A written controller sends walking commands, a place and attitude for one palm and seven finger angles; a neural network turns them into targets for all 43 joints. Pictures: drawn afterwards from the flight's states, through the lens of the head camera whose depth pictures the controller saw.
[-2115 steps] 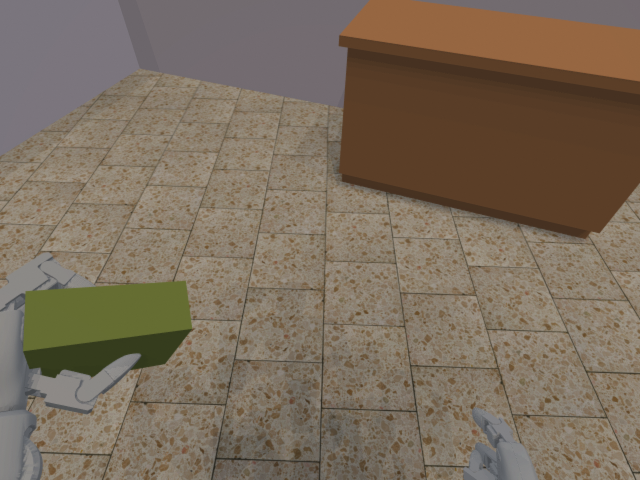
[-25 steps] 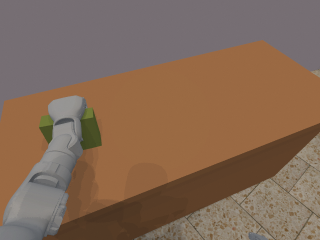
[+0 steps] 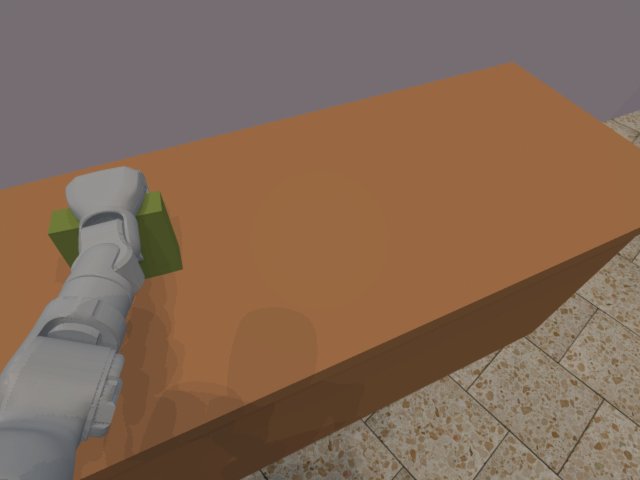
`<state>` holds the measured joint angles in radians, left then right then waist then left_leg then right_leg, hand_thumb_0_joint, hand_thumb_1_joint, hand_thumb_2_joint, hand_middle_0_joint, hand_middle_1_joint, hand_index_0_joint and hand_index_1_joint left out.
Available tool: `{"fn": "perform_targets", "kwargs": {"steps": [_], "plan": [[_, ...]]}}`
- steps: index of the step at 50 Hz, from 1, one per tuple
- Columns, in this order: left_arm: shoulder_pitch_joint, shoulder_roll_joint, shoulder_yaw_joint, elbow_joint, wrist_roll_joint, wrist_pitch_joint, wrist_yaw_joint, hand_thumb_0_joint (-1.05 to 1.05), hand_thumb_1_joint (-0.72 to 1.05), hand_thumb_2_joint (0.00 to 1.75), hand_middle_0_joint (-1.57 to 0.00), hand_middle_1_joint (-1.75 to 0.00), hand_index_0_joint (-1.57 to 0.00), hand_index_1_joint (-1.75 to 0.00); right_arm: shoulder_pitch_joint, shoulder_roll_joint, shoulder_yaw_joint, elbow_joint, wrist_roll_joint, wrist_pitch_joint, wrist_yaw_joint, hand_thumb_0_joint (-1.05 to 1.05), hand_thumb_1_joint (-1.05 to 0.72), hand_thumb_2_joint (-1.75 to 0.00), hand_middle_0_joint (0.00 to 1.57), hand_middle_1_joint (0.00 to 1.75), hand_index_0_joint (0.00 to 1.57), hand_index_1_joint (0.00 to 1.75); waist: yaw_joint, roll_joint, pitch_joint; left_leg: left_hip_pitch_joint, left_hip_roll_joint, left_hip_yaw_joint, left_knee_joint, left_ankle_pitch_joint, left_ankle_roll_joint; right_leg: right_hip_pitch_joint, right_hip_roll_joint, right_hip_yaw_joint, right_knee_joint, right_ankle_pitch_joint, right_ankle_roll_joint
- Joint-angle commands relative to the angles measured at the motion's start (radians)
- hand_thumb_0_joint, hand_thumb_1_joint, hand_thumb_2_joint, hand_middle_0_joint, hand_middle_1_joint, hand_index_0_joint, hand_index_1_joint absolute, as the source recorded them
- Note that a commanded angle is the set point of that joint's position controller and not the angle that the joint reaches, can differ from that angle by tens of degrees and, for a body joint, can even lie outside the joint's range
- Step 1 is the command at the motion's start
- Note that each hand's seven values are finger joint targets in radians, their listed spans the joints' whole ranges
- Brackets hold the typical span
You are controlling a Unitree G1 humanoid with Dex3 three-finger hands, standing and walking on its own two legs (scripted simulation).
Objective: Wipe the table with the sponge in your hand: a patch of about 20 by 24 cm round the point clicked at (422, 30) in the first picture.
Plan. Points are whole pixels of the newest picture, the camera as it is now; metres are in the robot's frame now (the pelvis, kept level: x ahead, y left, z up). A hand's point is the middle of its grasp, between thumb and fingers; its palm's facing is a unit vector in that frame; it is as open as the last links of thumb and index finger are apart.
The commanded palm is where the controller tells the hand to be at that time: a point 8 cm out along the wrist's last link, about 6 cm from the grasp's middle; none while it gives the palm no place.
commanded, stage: slide back across to the first lane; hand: left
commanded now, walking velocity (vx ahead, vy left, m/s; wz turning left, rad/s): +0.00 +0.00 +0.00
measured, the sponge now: (127, 252) +0.43 +0.28 +0.01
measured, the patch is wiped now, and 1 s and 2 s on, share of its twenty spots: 1.00 1.00 1.00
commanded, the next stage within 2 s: wipe back along the first lane in 0.50 s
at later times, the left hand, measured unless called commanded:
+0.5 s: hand (74, 239) +0.41 +0.33 +0.06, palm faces -0.12 -0.04 -0.99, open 9.2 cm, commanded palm +0.39 +0.33 +0.11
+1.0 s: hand (62, 263) +0.38 +0.33 +0.06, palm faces -0.08 -0.02 -1.00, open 9.2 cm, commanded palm +0.34 +0.31 +0.09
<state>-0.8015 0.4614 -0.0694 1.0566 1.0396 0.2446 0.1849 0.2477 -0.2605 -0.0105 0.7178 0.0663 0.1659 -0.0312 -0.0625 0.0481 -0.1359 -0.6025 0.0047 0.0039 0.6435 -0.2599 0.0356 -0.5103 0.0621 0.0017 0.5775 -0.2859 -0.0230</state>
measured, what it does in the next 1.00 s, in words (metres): stands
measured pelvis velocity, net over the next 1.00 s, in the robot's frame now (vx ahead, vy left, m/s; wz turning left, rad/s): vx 0.02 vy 0.01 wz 0.03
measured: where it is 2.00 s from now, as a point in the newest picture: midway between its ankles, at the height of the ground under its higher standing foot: outside the picture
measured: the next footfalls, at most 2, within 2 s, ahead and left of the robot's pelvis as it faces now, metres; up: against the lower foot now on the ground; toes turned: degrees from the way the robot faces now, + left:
none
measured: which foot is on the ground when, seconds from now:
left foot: down 0.00-1.00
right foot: down 0.00-1.00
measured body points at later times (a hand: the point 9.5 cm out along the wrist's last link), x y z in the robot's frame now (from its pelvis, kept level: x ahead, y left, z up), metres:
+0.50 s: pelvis +0.02 +0.01 +0.01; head +0.05 +0.01 +0.46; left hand +0.41 +0.33 +0.11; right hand +0.14 -0.26 -0.11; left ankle +0.03 +0.09 -0.72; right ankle -0.01 -0.11 -0.72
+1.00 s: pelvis +0.02 +0.01 +0.01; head +0.04 +0.01 +0.46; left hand +0.37 +0.33 +0.11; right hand +0.17 -0.24 -0.11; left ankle +0.03 +0.09 -0.72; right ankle -0.01 -0.11 -0.72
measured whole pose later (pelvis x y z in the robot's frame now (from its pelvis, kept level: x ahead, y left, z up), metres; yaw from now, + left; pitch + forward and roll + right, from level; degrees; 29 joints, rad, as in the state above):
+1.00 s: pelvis +0.02 +0.01 +0.01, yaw +2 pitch +8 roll -2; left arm -0.46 0.49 -0.06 0.68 1.00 0.22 0.14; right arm 0.18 -0.27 -0.01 0.68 0.08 0.19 -0.02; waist 0.02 0.06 -0.11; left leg -0.44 -0.03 -0.01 0.57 -0.26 0.05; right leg -0.33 0.03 -0.01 0.49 -0.29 -0.01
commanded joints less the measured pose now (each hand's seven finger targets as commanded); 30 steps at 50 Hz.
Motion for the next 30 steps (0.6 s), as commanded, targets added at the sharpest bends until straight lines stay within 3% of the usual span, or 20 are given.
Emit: {"fn": "perform_targets", "kwargs": {"steps": [1,4,5,7,10,11,15,20,23,27,29,30], "plan": [[-0.277,0.313,0.081,-0.139,0.028,0.011,0.032,0.00,0.10,1.30,-1.20,-1.60,-1.20,-1.60,-0.023,-0.163,-0.048,-0.111,0.001,-0.030,-0.014,0.00,-0.90,-0.90,0.20,0.30,0.20,0.30,0.030,-0.040,-0.306,0.251,-0.005,-0.036,-0.063,0.202,0.019,0.144,-0.015,0.006,-0.086,0.250,-0.032],[-0.269,0.339,0.092,-0.159,0.036,0.020,0.032,0.00,0.10,1.30,-1.20,-1.60,-1.20,-1.60,-0.033,-0.163,-0.046,-0.112,0.005,-0.032,-0.010,0.00,-0.90,-0.90,0.20,0.30,0.20,0.30,0.037,-0.020,-0.280,0.263,-0.007,-0.034,-0.084,0.194,0.021,0.154,-0.016,0.008,-0.104,0.233,-0.035],[-0.254,0.368,0.127,-0.173,0.030,0.014,0.030,0.00,0.10,1.30,-1.20,-1.60,-1.20,-1.60,-0.040,-0.165,-0.048,-0.111,0.006,-0.034,-0.011,0.00,-0.90,-0.90,0.20,0.30,0.20,0.30,0.050,-0.011,-0.293,0.270,-0.006,-0.040,-0.087,0.218,0.019,0.174,-0.017,0.006,-0.100,0.250,-0.039],[-0.220,0.316,0.077,-0.172,0.030,0.017,0.016,0.00,0.10,1.30,-1.20,-1.60,-1.20,-1.60,-0.037,-0.163,-0.049,-0.114,0.008,-0.036,-0.008,0.00,-0.90,-0.90,0.20,0.30,0.20,0.30,0.039,-0.007,-0.268,0.290,-0.007,-0.036,-0.089,0.223,0.021,0.163,-0.016,0.002,-0.110,0.254,-0.038],[-0.220,0.292,0.064,-0.214,0.019,-0.001,-0.010,0.00,0.10,1.30,-1.20,-1.60,-1.20,-1.60,-0.050,-0.160,-0.051,-0.117,0.010,-0.040,-0.009,0.00,-0.90,-0.90,0.20,0.30,0.20,0.30,0.036,0.013,-0.256,0.327,-0.003,-0.043,-0.100,0.239,0.021,0.154,-0.016,0.000,-0.119,0.249,-0.042],[-0.196,0.321,0.079,-0.206,0.025,-0.005,-0.016,0.00,0.10,1.30,-1.20,-1.60,-1.20,-1.60,-0.037,-0.169,-0.053,-0.115,0.008,-0.038,-0.010,0.00,-0.90,-0.90,0.20,0.30,0.20,0.30,0.038,-0.006,-0.252,0.333,-0.003,-0.048,-0.097,0.242,0.023,0.157,-0.013,-0.003,-0.123,0.247,-0.043],[-0.214,0.327,0.086,-0.247,0.021,-0.045,-0.036,0.00,0.10,1.30,-1.20,-1.60,-1.20,-1.60,-0.051,-0.167,-0.052,-0.117,0.010,-0.040,-0.018,0.00,-0.90,-0.90,0.20,0.30,0.20,0.30,0.029,-0.010,-0.240,0.348,-0.002,-0.049,-0.106,0.253,0.024,0.156,-0.017,0.000,-0.130,0.256,-0.044],[-0.176,0.342,0.109,-0.278,0.028,-0.081,-0.038,0.00,0.10,1.30,-1.20,-1.60,-1.20,-1.60,-0.055,-0.166,-0.057,-0.120,0.005,-0.037,-0.016,0.00,-0.90,-0.90,0.20,0.30,0.20,0.30,0.043,0.023,-0.258,0.381,-0.002,-0.046,-0.097,0.309,0.020,0.157,-0.017,-0.002,-0.124,0.295,-0.051],[-0.137,0.380,0.135,-0.262,0.034,-0.086,-0.034,0.00,0.10,1.30,-1.20,-1.60,-1.20,-1.60,-0.053,-0.171,-0.055,-0.121,0.002,-0.029,-0.015,0.00,-0.90,-0.90,0.20,0.30,0.20,0.30,0.051,-0.005,-0.257,0.360,-0.009,-0.041,-0.092,0.320,0.019,0.179,-0.018,-0.002,-0.118,0.330,-0.050],[-0.136,0.397,0.141,-0.295,0.035,-0.097,-0.036,0.00,0.10,1.30,-1.20,-1.60,-1.20,-1.60,-0.063,-0.175,-0.055,-0.126,0.002,-0.026,-0.014,0.00,-0.90,-0.90,0.20,0.30,0.20,0.30,0.050,0.016,-0.278,0.370,-0.011,-0.035,-0.084,0.352,0.020,0.196,-0.021,0.003,-0.113,0.373,-0.049],[-0.087,0.431,0.177,-0.280,0.036,-0.097,-0.038,0.00,0.10,1.30,-1.20,-1.60,-1.20,-1.60,-0.065,-0.178,-0.055,-0.127,0.003,-0.022,-0.012,0.00,-0.90,-0.90,0.20,0.30,0.20,0.30,0.065,0.001,-0.280,0.362,-0.012,-0.039,-0.085,0.364,0.017,0.214,-0.021,0.002,-0.112,0.384,-0.050],[-0.091,0.420,0.175,-0.309,0.028,-0.105,-0.044,0.00,0.10,1.30,-1.20,-1.60,-1.20,-1.60,-0.076,-0.178,-0.055,-0.132,0.004,-0.023,-0.012,0.00,-0.90,-0.90,0.20,0.30,0.20,0.30,0.069,0.033,-0.285,0.374,-0.012,-0.040,-0.086,0.392,0.017,0.214,-0.022,0.003,-0.111,0.402,-0.054]]}}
